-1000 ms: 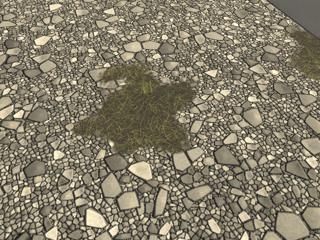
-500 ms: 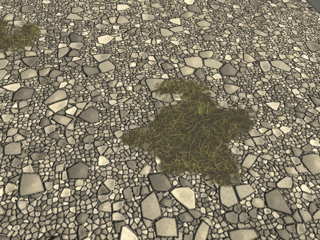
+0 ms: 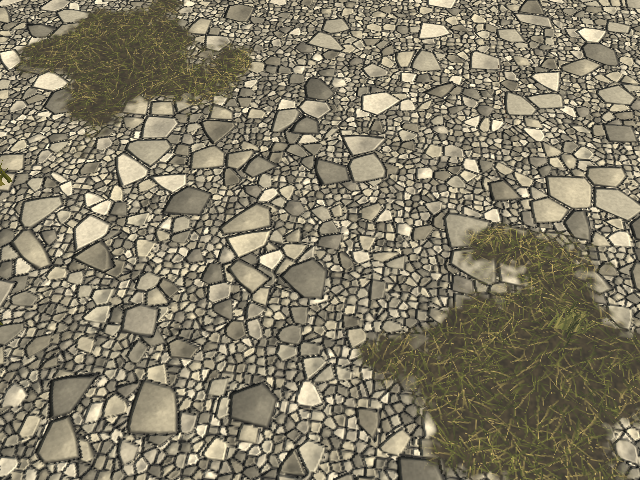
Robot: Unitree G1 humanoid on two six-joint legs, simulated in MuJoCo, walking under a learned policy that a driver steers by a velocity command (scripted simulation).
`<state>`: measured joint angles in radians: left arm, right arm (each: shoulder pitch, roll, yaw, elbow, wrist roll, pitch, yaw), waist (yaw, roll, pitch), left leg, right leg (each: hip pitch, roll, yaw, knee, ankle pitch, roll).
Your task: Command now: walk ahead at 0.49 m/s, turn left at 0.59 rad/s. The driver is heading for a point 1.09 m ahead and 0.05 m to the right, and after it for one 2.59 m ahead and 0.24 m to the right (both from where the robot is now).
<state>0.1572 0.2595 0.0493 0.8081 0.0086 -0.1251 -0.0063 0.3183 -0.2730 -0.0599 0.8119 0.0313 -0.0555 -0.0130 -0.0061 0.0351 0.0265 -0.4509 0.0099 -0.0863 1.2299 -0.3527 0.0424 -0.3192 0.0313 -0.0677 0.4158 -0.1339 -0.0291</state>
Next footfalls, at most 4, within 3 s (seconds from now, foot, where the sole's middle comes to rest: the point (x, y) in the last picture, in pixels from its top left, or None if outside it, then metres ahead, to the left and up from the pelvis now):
0.36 left None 0.34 0.18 -0.77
0.90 right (341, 380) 0.68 -0.01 -0.77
1.46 left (231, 279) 0.96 0.26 -0.77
2.02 right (339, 203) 1.22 -0.02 -0.77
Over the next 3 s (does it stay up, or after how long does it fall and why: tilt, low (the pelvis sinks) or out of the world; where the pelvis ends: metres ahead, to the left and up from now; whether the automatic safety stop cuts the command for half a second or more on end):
stays up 1.61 -0.08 0.00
